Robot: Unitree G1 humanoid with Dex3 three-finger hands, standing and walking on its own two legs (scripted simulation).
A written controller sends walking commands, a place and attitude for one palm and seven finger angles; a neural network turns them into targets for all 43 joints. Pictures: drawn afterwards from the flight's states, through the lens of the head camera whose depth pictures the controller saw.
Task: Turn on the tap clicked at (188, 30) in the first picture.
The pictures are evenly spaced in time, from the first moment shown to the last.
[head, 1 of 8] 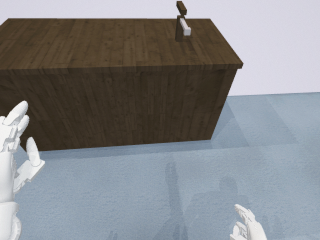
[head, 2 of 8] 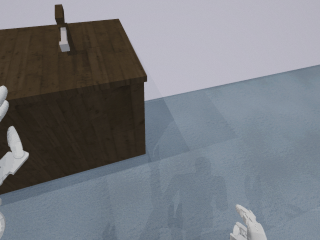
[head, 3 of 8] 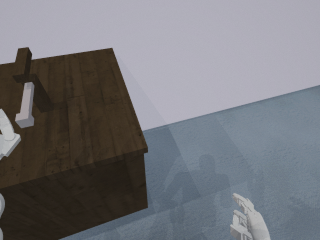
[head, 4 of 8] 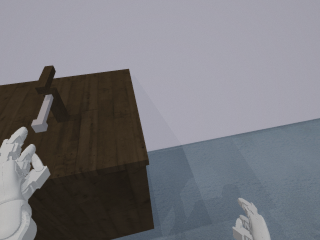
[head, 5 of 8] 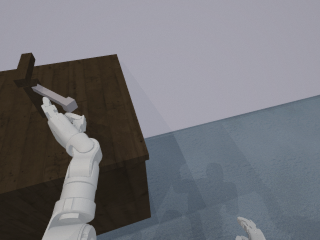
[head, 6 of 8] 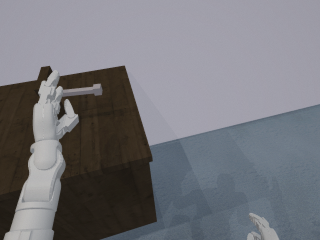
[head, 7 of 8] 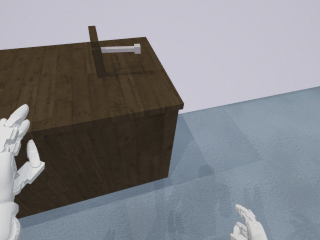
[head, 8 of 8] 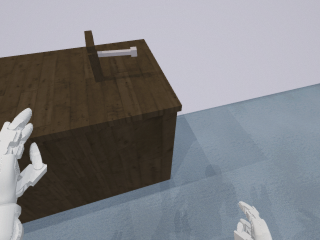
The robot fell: no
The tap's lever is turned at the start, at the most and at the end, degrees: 0 82 82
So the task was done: yes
